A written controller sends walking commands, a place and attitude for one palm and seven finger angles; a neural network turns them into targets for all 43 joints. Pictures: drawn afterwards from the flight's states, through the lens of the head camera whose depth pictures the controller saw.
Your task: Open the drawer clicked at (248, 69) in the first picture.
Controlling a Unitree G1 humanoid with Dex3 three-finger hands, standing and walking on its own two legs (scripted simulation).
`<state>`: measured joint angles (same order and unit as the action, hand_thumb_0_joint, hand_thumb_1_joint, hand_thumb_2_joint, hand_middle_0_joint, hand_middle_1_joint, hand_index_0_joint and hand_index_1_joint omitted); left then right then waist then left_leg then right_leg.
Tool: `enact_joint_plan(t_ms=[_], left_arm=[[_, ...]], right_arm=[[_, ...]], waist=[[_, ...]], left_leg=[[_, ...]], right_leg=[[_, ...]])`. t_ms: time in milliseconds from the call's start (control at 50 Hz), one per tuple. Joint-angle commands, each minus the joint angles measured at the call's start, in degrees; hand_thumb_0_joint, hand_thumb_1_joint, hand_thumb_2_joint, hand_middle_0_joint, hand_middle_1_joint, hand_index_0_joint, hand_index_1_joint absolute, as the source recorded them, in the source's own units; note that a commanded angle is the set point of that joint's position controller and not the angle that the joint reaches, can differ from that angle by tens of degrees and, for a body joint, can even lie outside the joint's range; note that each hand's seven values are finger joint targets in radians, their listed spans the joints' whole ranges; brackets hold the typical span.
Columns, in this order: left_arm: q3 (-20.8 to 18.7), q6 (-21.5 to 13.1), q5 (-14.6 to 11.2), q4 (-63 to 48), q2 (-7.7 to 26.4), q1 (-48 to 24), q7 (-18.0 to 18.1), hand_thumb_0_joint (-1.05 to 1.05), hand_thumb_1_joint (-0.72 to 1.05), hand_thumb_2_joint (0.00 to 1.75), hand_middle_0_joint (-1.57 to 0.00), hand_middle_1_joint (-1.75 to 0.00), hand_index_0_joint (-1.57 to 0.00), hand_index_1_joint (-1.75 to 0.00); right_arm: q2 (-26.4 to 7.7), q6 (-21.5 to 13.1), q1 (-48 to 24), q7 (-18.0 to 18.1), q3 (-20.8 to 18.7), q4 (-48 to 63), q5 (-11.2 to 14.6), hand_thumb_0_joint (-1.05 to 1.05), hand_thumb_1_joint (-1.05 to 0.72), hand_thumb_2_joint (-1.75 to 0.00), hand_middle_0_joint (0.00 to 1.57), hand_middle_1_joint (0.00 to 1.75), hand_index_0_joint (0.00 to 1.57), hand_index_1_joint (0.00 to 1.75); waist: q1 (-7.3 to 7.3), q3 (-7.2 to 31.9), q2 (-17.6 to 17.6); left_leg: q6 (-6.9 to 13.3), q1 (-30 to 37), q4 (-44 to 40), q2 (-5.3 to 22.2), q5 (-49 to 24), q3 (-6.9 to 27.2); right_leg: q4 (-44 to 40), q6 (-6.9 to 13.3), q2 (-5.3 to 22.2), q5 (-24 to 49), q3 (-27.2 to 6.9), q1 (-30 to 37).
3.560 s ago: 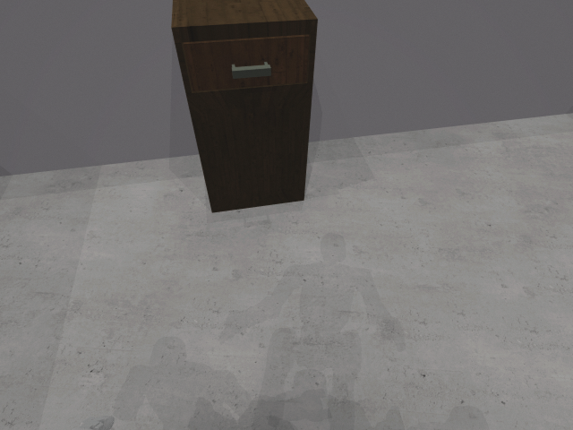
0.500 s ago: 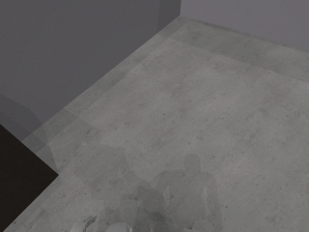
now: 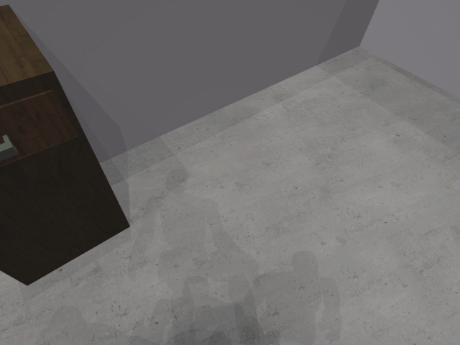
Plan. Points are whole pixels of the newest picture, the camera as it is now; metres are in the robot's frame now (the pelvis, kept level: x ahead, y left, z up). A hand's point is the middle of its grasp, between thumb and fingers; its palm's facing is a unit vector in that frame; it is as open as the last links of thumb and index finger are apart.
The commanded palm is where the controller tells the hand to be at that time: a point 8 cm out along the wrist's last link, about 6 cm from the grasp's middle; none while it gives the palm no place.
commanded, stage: turn to face it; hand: left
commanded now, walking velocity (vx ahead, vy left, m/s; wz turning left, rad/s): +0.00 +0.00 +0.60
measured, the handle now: out of the picture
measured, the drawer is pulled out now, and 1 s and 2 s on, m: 0.00 0.00 0.00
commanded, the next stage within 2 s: take the last steps up to it in 1.04 s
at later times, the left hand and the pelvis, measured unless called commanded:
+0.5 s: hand out of the picture -0.03 +0.15 -0.17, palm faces +0.35 -0.91 -0.23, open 7.3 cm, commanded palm none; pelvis -0.03 -0.05 -0.01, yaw +20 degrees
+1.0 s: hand out of the picture -0.08 +0.19 -0.16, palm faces +0.53 -0.81 -0.25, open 7.3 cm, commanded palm none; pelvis -0.04 -0.03 +0.00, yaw +31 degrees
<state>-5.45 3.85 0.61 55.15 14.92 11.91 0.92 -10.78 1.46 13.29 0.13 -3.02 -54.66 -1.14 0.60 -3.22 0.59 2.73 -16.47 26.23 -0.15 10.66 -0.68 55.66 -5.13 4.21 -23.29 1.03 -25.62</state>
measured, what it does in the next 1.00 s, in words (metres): steps on the spot, turning left: right foot, then left foot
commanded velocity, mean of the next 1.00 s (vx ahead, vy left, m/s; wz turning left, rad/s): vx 0.00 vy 0.00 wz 0.46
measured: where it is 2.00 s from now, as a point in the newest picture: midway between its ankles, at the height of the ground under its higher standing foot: outside the picture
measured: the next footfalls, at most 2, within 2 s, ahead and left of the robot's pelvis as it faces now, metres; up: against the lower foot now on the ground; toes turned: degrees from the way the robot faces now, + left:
right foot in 0.18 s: +0.04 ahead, -0.16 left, +0.00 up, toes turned +5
left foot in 0.58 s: -0.05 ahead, +0.09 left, +0.00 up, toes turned +29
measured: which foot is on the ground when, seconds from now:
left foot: down 0.00-0.18, up 0.20-0.56, down 0.58-1.00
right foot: up 0.00-0.16, down 0.18-0.58, up 0.60-1.00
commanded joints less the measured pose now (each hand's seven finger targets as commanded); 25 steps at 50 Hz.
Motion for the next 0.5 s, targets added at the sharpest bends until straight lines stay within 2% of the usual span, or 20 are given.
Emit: enact_joint_plan(t_ms=[0,60,80,100,120,140,160,180,200,220,240,260,300,320,380,460,480], left_arm=[[0.2,-2.1,-0.2,-6.4,1.8,-3.8,0.2,0.0,0.9,0.9,-0.2,-0.3,-0.2,-0.3],[0.5,-2.4,-0.5,-6.6,2.1,-1.1,0.4,0.0,0.9,0.9,-0.2,-0.3,-0.2,-0.3],[0.5,-2.7,-0.6,-6.6,2.3,0.4,0.5,0.0,0.9,0.9,-0.2,-0.3,-0.2,-0.3],[0.3,-2.9,-0.6,-6.3,2.8,2.3,0.6,0.0,0.9,0.9,-0.2,-0.3,-0.2,-0.3],[0.0,-3.4,-0.4,-6.1,4.4,4.7,0.8,0.0,0.9,0.9,-0.2,-0.3,-0.2,-0.3],[-0.8,-4.0,0.5,-6.4,8.8,6.0,1.2,0.0,0.9,0.9,-0.2,-0.3,-0.2,-0.3],[-1.1,-4.0,1.0,-7.5,13.1,4.6,1.2,0.0,0.9,0.9,-0.2,-0.3,-0.2,-0.3],[-0.8,-3.9,0.5,-8.5,11.6,2.6,1.3,0.0,0.9,0.9,-0.2,-0.3,-0.2,-0.3],[-0.4,-3.9,0.5,-9.2,10.1,-1.1,1.3,0.0,0.9,0.9,-0.2,-0.3,-0.2,-0.3],[0.1,-3.7,0.5,-9.9,8.1,-4.2,1.3,0.0,0.9,0.9,-0.2,-0.3,-0.2,-0.3],[0.7,-4.1,0.6,-10.2,6.5,-5.6,1.2,0.0,0.9,0.9,-0.2,-0.3,-0.2,-0.3],[0.9,-4.3,0.7,-10.0,6.1,-4.4,1.2,0.0,0.9,0.9,-0.2,-0.3,-0.2,-0.3],[0.8,-4.4,0.8,-9.0,6.7,-0.6,1.2,0.0,0.9,0.9,-0.2,-0.3,-0.2,-0.3],[0.7,-4.3,0.8,-8.5,7.2,0.5,1.2,0.0,0.9,0.9,-0.2,-0.3,-0.2,-0.3],[0.3,-4.0,1.0,-7.4,9.1,3.6,1.0,0.0,0.9,0.9,-0.2,-0.3,-0.2,-0.3],[-0.3,-3.6,1.2,-6.7,10.8,4.5,0.8,0.0,0.9,0.9,-0.2,-0.3,-0.2,-0.3],[-0.5,-3.5,1.2,-6.6,11.0,4.4,0.8,0.0,0.9,0.9,-0.2,-0.3,-0.2,-0.3]], right_arm=[[-13.0,-0.5,1.8,0.4,-3.7,3.6,-0.3,0.0,-0.9,-0.9,0.2,0.3,0.2,0.3],[-14.0,0.0,-1.1,0.1,-4.2,4.9,-0.3,0.0,-0.9,-0.9,0.2,0.3,0.2,0.3],[-14.1,0.1,-2.0,0.0,-4.3,5.3,-0.3,0.0,-0.9,-0.9,0.2,0.3,0.2,0.3],[-14.0,0.3,-2.9,-0.2,-4.4,5.7,-0.1,0.0,-0.9,-0.9,0.2,0.3,0.2,0.3],[-13.3,0.3,-4.0,-0.4,-4.3,6.4,0.3,0.0,-0.9,-0.9,0.2,0.3,0.2,0.3],[-9.4,0.4,-3.1,-0.8,-3.8,7.3,0.8,0.0,-0.9,-0.9,0.2,0.3,0.2,0.3],[-7.2,0.3,-4.1,-0.9,-3.2,9.1,0.4,0.0,-0.9,-0.9,0.2,0.3,0.2,0.3],[-10.5,1.0,-4.8,-1.0,-4.0,8.8,-0.3,0.0,-0.9,-0.9,0.2,0.3,0.2,0.3],[-9.7,1.6,-5.0,-1.3,-4.1,7.9,-0.3,0.0,-0.9,-0.9,0.2,0.3,0.2,0.3],[-9.8,1.9,-3.6,-1.6,-4.0,6.9,-0.3,0.0,-0.9,-0.9,0.2,0.3,0.2,0.3],[-9.2,1.9,-2.8,-1.9,-3.8,6.0,-0.4,0.0,-0.9,-0.9,0.2,0.3,0.2,0.3],[-8.7,1.9,-2.9,-2.1,-3.5,5.9,-0.3,0.0,-0.9,-0.9,0.2,0.3,0.2,0.3],[-8.3,2.0,-5.2,-2.1,-3.1,6.3,0.0,0.0,-0.9,-0.9,0.2,0.3,0.2,0.3],[-8.0,1.9,-6.3,-2.2,-2.9,6.7,0.1,0.0,-0.9,-0.9,0.2,0.3,0.2,0.3],[-7.5,1.9,-9.8,-2.3,-2.3,7.5,0.2,0.0,-0.9,-0.9,0.2,0.3,0.2,0.3],[-7.2,1.2,-10.6,-2.2,-1.7,8.3,0.6,0.0,-0.9,-0.9,0.2,0.3,0.2,0.3],[-7.2,1.0,-9.7,-2.1,-1.7,8.2,0.6,0.0,-0.9,-0.9,0.2,0.3,0.2,0.3]], waist=[[2.08,6.2,-9.2],[0.85,7.7,-11.0],[0.23,8.2,-9.9],[-0.73,8.2,-9.4],[-2.22,8.5,-7.8],[-2.8,8.6,4.5],[-2.84,5.9,17.1],[-2.51,5.1,12.4],[-0.47,2.1,11.5],[1.14,0.2,9.4],[1.95,-1.0,8.6],[1.43,-0.6,9.0],[-0.45,0.4,9.5],[-0.88,0.6,8.7],[-2.82,1.2,10.0],[-3.71,3.6,12.7],[-3.32,4.4,12.8]], left_leg=[[7.6,8.9,-7.2,13.9,-12.5,18.1],[7.0,5.8,-5.3,12.5,-13.6,20.3],[6.4,4.7,-4.1,11.5,-14.3,20.6],[5.0,1.7,-2.6,10.1,-12.6,20.2],[2.7,-3.1,0.9,8.0,-9.2,18.9],[-1.7,-14.3,11.1,2.0,3.6,12.5],[-5.3,-21.3,25.1,-4.3,21.4,2.7],[-4.4,-18.2,34.9,-0.9,20.4,5.9],[-4.7,-17.9,40.4,0.0,17.4,5.4],[-5.0,-18.0,43.3,1.4,14.1,4.5],[-5.8,-18.0,44.4,2.1,11.1,2.8],[-6.4,-17.8,43.7,2.1,10.5,1.5],[-7.2,-16.6,39.5,2.1,11.7,-0.2],[-7.3,-16.3,36.7,2.1,12.6,-1.0],[-7.2,-13.4,29.5,2.1,14.3,-3.0],[-6.0,-8.1,19.3,1.6,16.2,-5.3],[-5.7,-6.3,16.1,1.4,15.2,-6.0]], right_leg=[[-5.9,0.2,-1.1,-1.9,-0.2,-2.1],[-14.4,0.9,-2.8,-1.4,0.1,4.7],[-18.7,1.2,-3.5,0.6,0.5,7.6],[-24.1,1.4,-3.7,4.7,1.0,12.0],[-33.2,1.8,-2.0,9.7,0.0,18.6],[-41.4,5.3,9.7,6.3,-10.9,27.1],[-43.2,11.8,23.5,11.1,-22.8,23.5],[-43.1,13.5,23.4,8.0,-19.6,15.2],[-43.1,12.7,19.7,6.7,-16.9,11.0],[-41.8,11.8,17.3,9.3,-11.7,9.8],[-39.5,11.1,14.7,15.6,-5.8,10.8],[-38.0,10.9,13.9,20.9,-3.0,12.5],[-36.6,11.3,14.3,26.5,-0.9,15.7],[-36.1,11.5,14.9,28.4,0.1,17.6],[-35.0,12.1,16.2,31.4,1.0,19.1],[-31.9,12.1,17.6,35.4,2.6,20.9],[-30.6,11.5,17.6,36.0,3.4,21.2]])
